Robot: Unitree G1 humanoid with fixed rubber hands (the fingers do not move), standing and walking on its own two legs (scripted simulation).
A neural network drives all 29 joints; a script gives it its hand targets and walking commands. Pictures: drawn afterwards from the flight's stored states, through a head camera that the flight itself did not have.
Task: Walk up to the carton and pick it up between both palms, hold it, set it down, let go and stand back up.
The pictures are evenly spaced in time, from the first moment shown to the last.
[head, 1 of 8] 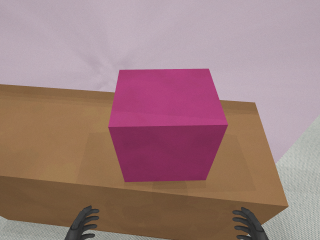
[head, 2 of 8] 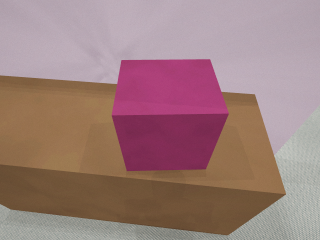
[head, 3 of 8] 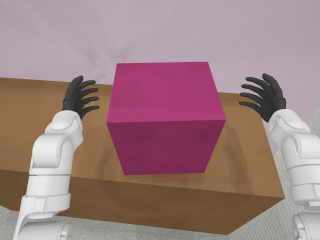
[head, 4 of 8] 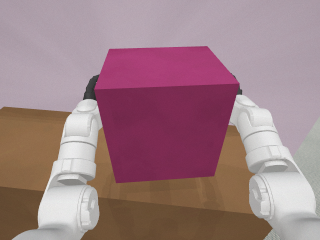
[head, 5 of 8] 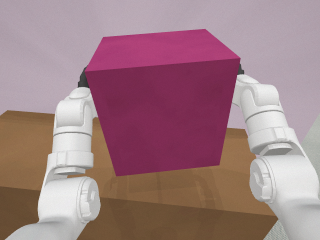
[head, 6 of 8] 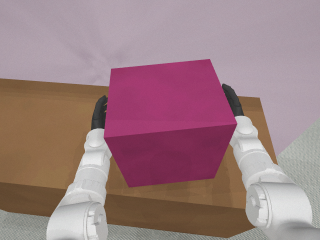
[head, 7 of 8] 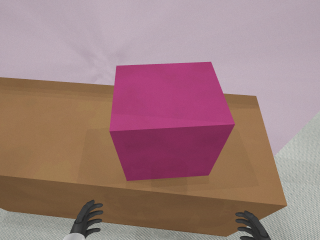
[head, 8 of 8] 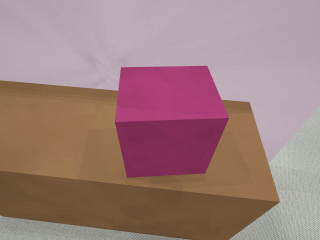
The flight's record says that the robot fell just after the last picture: no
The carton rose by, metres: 0.23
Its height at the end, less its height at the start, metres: +0.00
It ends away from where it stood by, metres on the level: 0.01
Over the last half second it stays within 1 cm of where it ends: yes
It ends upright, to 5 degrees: yes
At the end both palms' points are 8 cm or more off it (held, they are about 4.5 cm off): yes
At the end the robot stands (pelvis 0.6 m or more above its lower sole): yes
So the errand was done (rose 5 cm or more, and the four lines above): yes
